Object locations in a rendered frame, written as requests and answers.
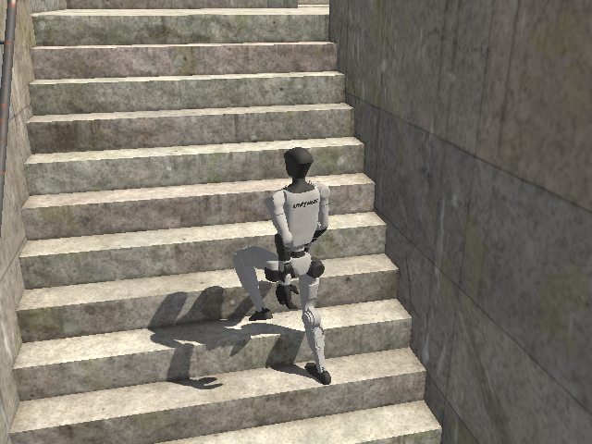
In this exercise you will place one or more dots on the right robot forearm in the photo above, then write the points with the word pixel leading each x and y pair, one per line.
pixel 316 235

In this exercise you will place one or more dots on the robot right upper arm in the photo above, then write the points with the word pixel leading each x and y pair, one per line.
pixel 324 191

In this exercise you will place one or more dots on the right robot shin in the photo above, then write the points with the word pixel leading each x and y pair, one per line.
pixel 315 336

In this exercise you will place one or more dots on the robot left upper arm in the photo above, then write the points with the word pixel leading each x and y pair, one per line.
pixel 274 204

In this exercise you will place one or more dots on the left robot forearm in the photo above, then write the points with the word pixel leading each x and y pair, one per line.
pixel 284 261

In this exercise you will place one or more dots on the robot left hand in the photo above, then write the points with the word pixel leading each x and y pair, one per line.
pixel 284 295

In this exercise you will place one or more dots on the left robot thigh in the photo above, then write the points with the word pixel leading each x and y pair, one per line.
pixel 260 258

